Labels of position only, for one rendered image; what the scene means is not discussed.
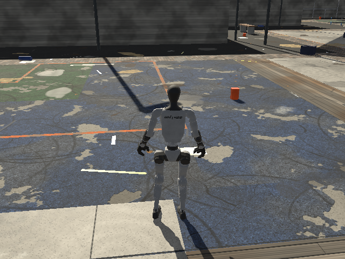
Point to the right robot forearm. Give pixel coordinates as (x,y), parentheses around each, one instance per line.
(199,141)

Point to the robot right shin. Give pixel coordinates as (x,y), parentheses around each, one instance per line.
(182,192)

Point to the robot left hand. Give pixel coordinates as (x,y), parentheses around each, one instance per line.
(139,149)

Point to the robot right upper arm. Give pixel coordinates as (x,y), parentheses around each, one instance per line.
(193,122)

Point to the left robot forearm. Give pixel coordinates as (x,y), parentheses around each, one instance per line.
(144,139)

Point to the robot left upper arm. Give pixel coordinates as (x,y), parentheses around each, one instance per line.
(152,122)

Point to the robot right hand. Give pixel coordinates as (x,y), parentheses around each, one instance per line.
(200,150)

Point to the humanoid robot head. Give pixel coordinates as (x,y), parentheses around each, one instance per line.
(173,95)

